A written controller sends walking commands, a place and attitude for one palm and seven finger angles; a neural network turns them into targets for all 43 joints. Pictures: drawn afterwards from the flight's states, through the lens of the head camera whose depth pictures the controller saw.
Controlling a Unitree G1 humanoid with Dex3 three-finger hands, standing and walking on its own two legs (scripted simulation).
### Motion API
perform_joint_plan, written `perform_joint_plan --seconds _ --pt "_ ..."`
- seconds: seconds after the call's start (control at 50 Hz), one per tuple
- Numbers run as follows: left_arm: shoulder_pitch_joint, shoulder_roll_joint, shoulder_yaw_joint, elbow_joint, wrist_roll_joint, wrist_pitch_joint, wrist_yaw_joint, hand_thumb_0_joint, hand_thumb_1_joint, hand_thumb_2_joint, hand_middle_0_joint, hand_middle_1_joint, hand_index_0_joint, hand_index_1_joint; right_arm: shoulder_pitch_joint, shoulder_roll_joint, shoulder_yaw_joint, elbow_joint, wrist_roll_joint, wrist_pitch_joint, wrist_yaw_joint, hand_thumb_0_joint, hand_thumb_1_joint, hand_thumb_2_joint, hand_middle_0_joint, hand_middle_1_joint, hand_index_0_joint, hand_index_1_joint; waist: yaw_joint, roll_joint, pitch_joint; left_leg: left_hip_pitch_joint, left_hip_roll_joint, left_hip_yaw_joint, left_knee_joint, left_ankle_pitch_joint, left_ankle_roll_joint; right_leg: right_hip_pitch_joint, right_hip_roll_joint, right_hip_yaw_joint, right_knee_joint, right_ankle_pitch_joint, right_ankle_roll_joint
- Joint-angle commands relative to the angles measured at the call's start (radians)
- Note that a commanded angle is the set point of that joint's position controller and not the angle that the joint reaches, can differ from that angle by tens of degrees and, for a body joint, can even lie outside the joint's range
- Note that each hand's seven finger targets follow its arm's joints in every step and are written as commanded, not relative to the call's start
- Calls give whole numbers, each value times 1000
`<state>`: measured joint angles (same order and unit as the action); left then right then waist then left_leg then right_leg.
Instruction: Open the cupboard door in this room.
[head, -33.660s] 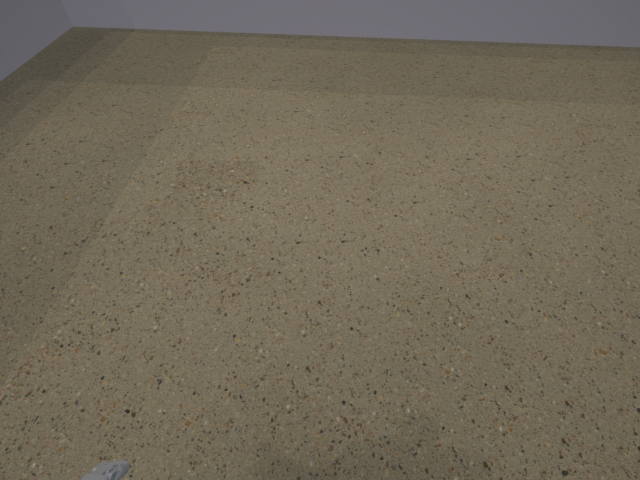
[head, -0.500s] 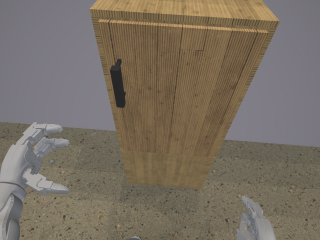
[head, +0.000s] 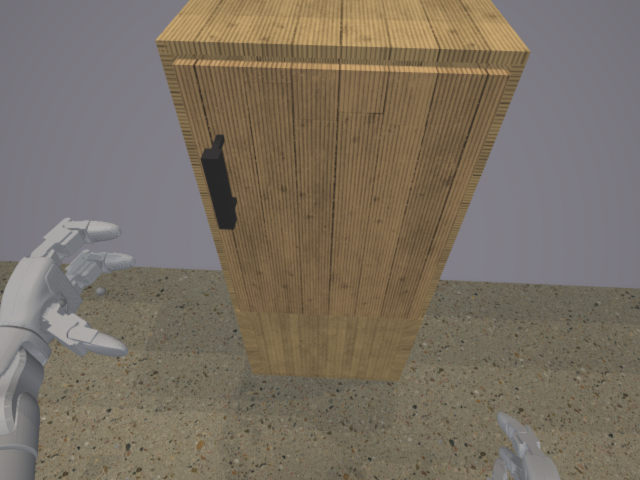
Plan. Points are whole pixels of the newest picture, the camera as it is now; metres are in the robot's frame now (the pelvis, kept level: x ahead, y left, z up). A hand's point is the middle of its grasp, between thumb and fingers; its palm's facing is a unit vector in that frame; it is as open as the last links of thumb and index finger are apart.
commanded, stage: raise the hand with hooked fingers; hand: left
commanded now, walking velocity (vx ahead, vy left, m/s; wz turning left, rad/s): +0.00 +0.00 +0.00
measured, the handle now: (223, 182) +0.51 +0.19 +0.09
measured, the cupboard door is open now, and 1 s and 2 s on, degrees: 0 0 0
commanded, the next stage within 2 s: move the hooked fingers beside the handle in 0.28 s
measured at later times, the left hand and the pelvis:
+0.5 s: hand (121, 286) +0.30 +0.26 +0.11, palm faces +0.07 -1.00 -0.03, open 14.0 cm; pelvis +0.01 -0.02 +0.00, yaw +0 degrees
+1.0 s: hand (140, 248) +0.36 +0.26 +0.11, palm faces +0.05 -1.00 -0.02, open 14.0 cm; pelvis +0.01 -0.01 +0.00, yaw -1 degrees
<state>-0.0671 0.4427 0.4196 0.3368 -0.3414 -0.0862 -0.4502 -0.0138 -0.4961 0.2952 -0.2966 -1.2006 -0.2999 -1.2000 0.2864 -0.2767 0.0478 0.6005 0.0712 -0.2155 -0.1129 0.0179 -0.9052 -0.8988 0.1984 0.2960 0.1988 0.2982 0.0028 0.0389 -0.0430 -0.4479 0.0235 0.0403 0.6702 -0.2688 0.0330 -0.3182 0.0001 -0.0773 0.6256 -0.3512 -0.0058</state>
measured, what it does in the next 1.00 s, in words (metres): stands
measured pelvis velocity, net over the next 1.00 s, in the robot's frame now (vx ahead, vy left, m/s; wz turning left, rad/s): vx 0.01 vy -0.01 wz -0.02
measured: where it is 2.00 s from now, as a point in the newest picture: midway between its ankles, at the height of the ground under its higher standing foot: outside the picture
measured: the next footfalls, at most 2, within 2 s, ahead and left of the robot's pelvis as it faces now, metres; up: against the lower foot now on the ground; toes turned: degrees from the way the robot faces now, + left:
none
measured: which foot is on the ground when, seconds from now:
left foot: down 0.00-1.00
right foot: down 0.00-1.00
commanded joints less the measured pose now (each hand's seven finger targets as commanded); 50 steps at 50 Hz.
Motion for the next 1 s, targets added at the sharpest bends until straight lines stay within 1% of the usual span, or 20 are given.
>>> perform_joint_plan --seconds 0.0,0.02,0.08,0.12,0.18,0.36,0.38,0.42,0.48,0.54,0.58,0.62,0.68,0.72,0.8,0.82,0.86,0.9,0.92,0.98 --pt "-243 273 114 -213 -28 -84 10 0 -500 300 -300 -1200 -300 -1200 -71 -133 -59 -148 -2 -50 -6 0 -900 -900 200 300 200 300 7 41 -201 237 -12 -75 -107 122 2 -74 26 20 -101 169 -13" --pt "-248 286 120 -208 -27 -87 13 0 -500 300 -300 -1200 -300 -1200 -66 -135 -60 -142 -5 -46 -7 0 -900 -900 200 300 200 300 7 4 -192 227 -10 -71 -102 132 4 -56 24 25 -106 182 -14" --pt "-266 261 91 -211 -17 -92 6 0 -500 300 -300 -1200 -300 -1200 -69 -132 -60 -140 -1 -44 -8 0 -900 -900 200 300 200 300 -2 71 -194 241 -15 -65 -99 135 4 -73 24 27 -103 189 -12" --pt "-254 272 98 -185 -20 -89 6 0 -500 300 -300 -1200 -300 -1200 -64 -133 -59 -135 -4 -39 -10 0 -900 -900 200 300 200 300 -1 17 -175 216 -14 -62 -96 121 7 -60 21 35 -113 182 -10" --pt "-255 265 96 -188 -24 -94 -2 0 -500 300 -300 -1200 -300 -1200 -74 -130 -59 -139 -1 -41 -11 0 -900 -900 200 300 200 300 -1 53 -194 226 -18 -59 -93 122 8 -63 20 39 -111 188 -7" --pt "-251 265 100 -174 -26 -100 3 0 -500 300 -300 -1200 -300 -1200 -75 -130 -62 -135 0 -36 -10 0 -900 -900 200 300 200 300 -2 15 -200 210 -21 -48 -81 144 11 -47 16 50 -108 232 3" --pt "-279 264 90 -181 -22 -104 3 0 -500 300 -300 -1200 -300 -1200 -77 -130 -63 -133 2 -36 -11 0 -900 -900 200 300 200 300 -10 43 -200 221 -20 -45 -79 146 11 -59 17 50 -107 232 3" --pt "-281 297 117 -150 -22 -106 6 0 -500 300 -300 -1200 -300 -1200 -63 -134 -63 -121 -2 -30 -12 0 -900 -900 200 300 200 300 -7 12 -192 203 -18 -44 -72 149 10 -42 14 55 -107 239 2" --pt "-370 254 64 -115 -14 -109 -1 0 -500 300 -300 -1200 -300 -1200 -66 -132 -61 -117 2 -26 -15 0 -900 -900 200 300 200 300 -30 29 -177 206 -21 -44 -74 126 10 -85 17 54 -108 219 6" --pt "-397 291 86 -74 -5 -117 2 0 -500 300 -300 -1200 -300 -1200 -57 -138 -65 -108 2 -21 -17 0 -900 -900 200 300 200 300 -24 28 -201 205 -21 -45 -68 127 12 -75 14 62 -106 216 4" --pt "-441 258 44 -73 0 -120 0 0 -500 300 -300 -1200 -300 -1200 -61 -133 -61 -110 2 -20 -15 0 -900 -900 200 300 200 300 -31 44 -207 217 -22 -49 -69 126 12 -84 15 57 -103 214 1" --pt "-428 275 55 -44 4 -120 6 0 -500 300 -300 -1200 -300 -1200 -47 -140 -64 -103 -1 -12 -14 0 -900 -900 200 300 200 300 -23 7 -219 208 -19 -50 -67 141 13 -64 13 55 -98 226 -1" --pt "-442 271 60 -38 6 -124 15 0 -500 300 -300 -1200 -300 -1200 -51 -136 -65 -111 0 -6 -6 0 -900 -900 200 300 200 300 -17 31 -238 213 -22 -49 -70 152 11 -66 16 51 -90 242 -1" --pt "-404 327 111 6 11 -121 26 0 -500 300 -300 -1200 -300 -1200 -38 -143 -67 -105 -2 7 -6 0 -900 -900 200 300 200 300 -4 -5 -231 185 -19 -45 -69 158 12 -37 12 57 -90 254 -1" --pt "-468 305 91 37 21 -124 28 0 -500 300 -300 -1200 -300 -1200 -33 -140 -68 -111 -1 21 -3 0 -900 -900 200 300 200 300 -19 17 -225 188 -20 -40 -68 157 11 -70 18 54 -86 254 1" --pt "-495 334 102 33 26 -130 31 0 -500 300 -300 -1200 -300 -1200 -25 -144 -69 -106 -1 28 -4 0 -900 -900 200 300 200 300 -21 -5 -231 186 -16 -42 -67 168 14 -55 16 55 -84 265 -1" --pt "-539 305 75 21 29 -146 26 0 -500 300 -300 -1200 -300 -1200 -22 -139 -71 -105 -2 29 -3 0 -900 -900 200 300 200 300 -29 61 -255 216 -19 -41 -62 182 12 -72 20 53 -78 273 -3" --pt "-538 316 87 47 26 -153 24 0 -500 300 -300 -1200 -300 -1200 -14 -143 -72 -100 -3 33 -3 0 -900 -900 200 300 200 300 -31 42 -256 215 -18 -44 -58 191 12 -72 22 52 -77 281 -5" --pt "-527 322 89 63 25 -154 21 0 -500 300 -300 -1200 -300 -1200 -4 -147 -74 -97 -5 39 -3 0 -900 -900 200 300 200 300 -26 -3 -257 201 -15 -44 -58 196 14 -52 20 53 -74 294 -4" --pt "-554 340 101 104 27 -152 7 0 -500 300 -300 -1200 -300 -1200 -1 -151 -76 -96 -2 49 -2 0 -900 -900 200 300 200 300 -34 24 -258 190 -19 -38 -56 187 14 -71 21 57 -73 293 0"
